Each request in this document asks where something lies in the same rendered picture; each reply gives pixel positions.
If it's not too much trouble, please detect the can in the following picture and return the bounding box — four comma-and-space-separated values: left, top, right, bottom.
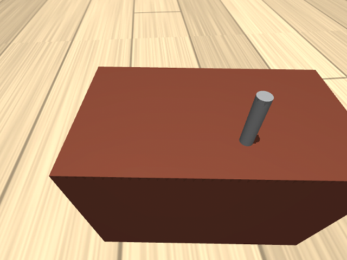
239, 91, 274, 146

